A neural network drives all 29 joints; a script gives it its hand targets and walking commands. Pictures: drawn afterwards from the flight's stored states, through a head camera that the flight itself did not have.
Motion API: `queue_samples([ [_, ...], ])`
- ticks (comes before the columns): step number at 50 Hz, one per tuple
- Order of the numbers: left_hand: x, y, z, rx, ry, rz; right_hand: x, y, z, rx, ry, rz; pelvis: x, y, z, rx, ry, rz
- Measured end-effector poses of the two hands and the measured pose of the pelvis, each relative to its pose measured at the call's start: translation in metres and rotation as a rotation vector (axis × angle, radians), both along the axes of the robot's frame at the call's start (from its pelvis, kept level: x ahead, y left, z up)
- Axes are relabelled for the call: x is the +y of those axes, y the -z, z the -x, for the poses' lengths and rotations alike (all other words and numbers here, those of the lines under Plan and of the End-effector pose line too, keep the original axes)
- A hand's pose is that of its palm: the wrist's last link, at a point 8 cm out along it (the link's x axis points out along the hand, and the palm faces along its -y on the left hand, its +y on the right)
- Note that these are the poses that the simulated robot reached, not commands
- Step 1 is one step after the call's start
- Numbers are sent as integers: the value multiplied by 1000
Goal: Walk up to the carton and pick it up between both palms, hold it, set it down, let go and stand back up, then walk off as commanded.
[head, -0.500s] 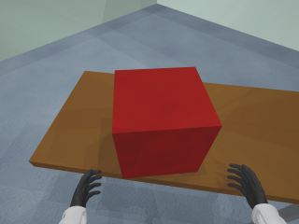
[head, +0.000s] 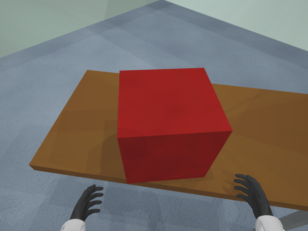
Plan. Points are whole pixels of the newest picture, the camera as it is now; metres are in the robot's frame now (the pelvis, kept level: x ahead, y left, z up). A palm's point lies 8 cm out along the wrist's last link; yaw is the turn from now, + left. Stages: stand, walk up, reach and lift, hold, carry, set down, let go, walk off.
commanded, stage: set down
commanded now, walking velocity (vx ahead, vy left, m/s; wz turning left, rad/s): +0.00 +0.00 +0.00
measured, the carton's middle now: (164, 127) +0.40 -0.01 +0.03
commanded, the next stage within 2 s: let go in 0.24 s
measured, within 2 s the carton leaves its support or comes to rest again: neither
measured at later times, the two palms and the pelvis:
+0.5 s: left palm (82, 216) +0.17 +0.20 -0.07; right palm (259, 208) +0.20 -0.25 -0.03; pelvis +0.00 +0.00 +0.00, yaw +0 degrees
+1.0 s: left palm (62, 221) +0.16 +0.25 -0.07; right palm (258, 208) +0.20 -0.25 -0.03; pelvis +0.00 +0.00 -0.01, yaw +0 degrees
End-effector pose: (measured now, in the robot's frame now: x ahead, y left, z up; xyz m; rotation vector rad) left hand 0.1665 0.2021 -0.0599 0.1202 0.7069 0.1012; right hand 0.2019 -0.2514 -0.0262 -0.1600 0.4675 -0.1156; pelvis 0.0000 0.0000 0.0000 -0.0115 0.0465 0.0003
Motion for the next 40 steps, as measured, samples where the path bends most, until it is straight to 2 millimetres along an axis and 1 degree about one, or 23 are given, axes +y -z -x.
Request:
queue_samples([
  [5,-1,7,1,32,10,2,1,0,0,-1,-10,16,0,0,-1,1,0,0],
  [14,-2,11,-1,55,20,4,2,0,0,-1,-14,40,0,0,-1,1,0,0],
  [38,-1,12,-2,64,27,-13,2,0,0,-6,-24,53,0,0,-2,2,0,0],
  [40,3,12,-3,44,29,-21,3,-1,-1,0,-50,84,-1,1,-2,-3,0,-1],
])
